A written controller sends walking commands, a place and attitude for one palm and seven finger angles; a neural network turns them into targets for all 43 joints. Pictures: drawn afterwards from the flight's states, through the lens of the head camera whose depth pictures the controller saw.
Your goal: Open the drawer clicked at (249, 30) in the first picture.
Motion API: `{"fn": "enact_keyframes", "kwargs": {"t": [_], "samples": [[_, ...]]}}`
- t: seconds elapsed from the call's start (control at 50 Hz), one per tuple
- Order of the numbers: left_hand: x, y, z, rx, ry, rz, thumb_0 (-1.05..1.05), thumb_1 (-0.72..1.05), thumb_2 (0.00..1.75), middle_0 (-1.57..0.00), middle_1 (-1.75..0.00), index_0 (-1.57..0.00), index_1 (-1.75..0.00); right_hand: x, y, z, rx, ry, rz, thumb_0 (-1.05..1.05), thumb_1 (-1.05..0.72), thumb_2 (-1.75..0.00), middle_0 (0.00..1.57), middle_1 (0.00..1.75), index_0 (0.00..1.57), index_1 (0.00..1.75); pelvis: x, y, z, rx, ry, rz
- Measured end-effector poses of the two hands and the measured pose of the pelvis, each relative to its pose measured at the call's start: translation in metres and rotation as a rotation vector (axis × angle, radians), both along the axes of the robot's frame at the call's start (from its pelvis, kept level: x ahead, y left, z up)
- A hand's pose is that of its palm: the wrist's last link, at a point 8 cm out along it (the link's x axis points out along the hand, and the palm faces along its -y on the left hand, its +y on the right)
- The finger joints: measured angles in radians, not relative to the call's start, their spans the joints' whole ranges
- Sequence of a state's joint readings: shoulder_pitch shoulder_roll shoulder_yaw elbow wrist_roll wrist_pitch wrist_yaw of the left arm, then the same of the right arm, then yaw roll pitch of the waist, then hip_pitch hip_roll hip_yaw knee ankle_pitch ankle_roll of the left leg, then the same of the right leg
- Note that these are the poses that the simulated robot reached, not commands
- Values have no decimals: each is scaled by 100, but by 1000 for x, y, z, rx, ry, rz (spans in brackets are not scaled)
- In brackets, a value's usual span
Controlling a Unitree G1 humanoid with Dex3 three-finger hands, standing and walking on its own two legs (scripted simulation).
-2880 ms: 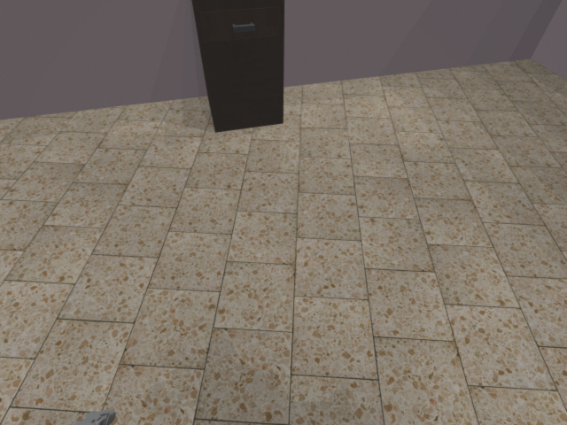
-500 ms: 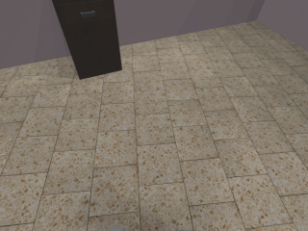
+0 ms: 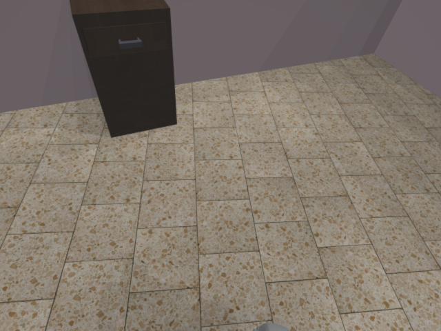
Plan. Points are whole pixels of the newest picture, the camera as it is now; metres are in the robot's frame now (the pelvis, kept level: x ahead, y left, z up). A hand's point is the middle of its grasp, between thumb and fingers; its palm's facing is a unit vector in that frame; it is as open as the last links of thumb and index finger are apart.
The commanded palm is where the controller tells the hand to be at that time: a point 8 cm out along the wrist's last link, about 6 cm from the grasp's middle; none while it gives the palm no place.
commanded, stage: walk to a spot facing it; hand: left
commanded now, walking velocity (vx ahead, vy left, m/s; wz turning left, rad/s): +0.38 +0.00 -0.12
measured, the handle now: (129, 42) +1.34 +0.54 -0.16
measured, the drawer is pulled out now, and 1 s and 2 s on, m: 0.00 0.00 0.00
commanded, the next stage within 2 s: turn to face it in 1.36 s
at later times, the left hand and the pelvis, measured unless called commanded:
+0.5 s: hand (175, 252) +0.32 +0.12 -0.17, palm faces +0.03 -0.98 -0.22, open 7.1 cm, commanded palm none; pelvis +0.23 -0.06 -0.01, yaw -1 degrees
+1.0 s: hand (170, 196) +0.48 +0.17 -0.17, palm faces +0.04 -0.98 -0.17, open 7.4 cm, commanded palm none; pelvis +0.45 -0.01 +0.00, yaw -1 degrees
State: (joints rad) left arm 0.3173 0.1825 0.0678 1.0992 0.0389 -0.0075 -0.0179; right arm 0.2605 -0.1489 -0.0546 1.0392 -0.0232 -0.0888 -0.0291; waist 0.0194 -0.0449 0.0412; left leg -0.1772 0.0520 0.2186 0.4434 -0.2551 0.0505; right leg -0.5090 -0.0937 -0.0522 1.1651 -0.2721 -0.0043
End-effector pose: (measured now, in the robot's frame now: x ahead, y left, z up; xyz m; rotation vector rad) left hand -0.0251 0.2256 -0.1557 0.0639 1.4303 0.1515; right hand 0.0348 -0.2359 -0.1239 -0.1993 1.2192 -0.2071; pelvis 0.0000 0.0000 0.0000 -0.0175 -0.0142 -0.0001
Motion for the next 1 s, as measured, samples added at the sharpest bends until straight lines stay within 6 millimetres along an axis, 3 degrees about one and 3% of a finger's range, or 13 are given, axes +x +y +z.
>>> {"fn": "enact_keyframes", "kwargs": {"t": [0.1,0.18,0.26,0.32,0.36,0.4,0.44,0.58,0.66,0.74,0.78,0.84,1.0], "samples": [[89,4,9,20,-84,-45,1,91,90,-20,-30,-19,-30,-25,3,-3,30,178,-67,-1,-94,-90,20,30,20,30,44,-2,4,9,9,-16],[167,-7,11,30,-143,-110,1,91,90,-20,-30,-19,-29,-38,10,-8,79,294,-135,-1,-92,-90,20,30,20,30,82,-12,0,17,9,-31],[251,-30,10,42,-216,-181,1,91,90,-20,-30,-19,-29,-37,12,-18,135,394,-195,0,-91,-90,20,30,20,30,125,-29,-10,23,8,-43],[305,-47,3,61,-310,-194,1,91,90,-20,-30,-19,-30,-21,5,-33,174,458,-209,0,-91,-90,20,30,20,30,159,-47,-26,31,3,-35],[323,-55,4,64,-341,-174,0,91,90,-20,-30,-19,-30,5,-4,-39,179,457,-199,0,-91,-90,20,30,20,30,176,-53,-28,18,-8,-27],[329,-61,7,62,-329,-153,0,91,90,-20,-30,-20,-30,44,-16,-41,167,405,-175,0,-91,-90,20,30,20,30,192,-57,-23,10,-13,-20],[329,-64,10,64,-299,-126,0,91,90,-20,-30,-20,-30,93,-27,-40,148,320,-146,0,-91,-90,20,30,20,30,209,-59,-17,5,-10,-17],[327,-45,15,90,-180,-62,-2,95,90,-21,-30,-20,-30,261,-54,-20,72,43,-39,1,-94,-90,19,30,20,30,269,-56,-4,-5,4,3],[322,-37,3,56,-90,-12,-1,93,90,-20,-30,-20,-30,341,-55,-9,33,-40,37,1,-94,-90,19,29,20,30,307,-44,-7,-16,-3,14],[322,-27,-16,17,14,34,0,91,90,-20,-30,-20,-30,411,-40,-8,-5,-105,99,1,-93,-90,19,29,20,30,350,-25,-19,-22,-12,19],[330,-20,-20,5,62,35,0,91,90,-20,-30,-20,-30,432,-31,-9,-14,-130,106,0,-92,-90,19,29,20,30,366,-18,-23,-9,-19,13],[362,-12,-13,5,68,16,1,91,90,-20,-30,-20,-30,440,-18,-8,0,-108,80,0,-92,-90,19,29,20,30,389,-12,-16,1,-19,1],[496,-7,13,39,-88,-41,1,91,90,-20,-30,-19,-30,417,-3,-14,67,105,-35,0,-94,-90,20,30,20,30,454,-12,2,23,-1,-22]]}}
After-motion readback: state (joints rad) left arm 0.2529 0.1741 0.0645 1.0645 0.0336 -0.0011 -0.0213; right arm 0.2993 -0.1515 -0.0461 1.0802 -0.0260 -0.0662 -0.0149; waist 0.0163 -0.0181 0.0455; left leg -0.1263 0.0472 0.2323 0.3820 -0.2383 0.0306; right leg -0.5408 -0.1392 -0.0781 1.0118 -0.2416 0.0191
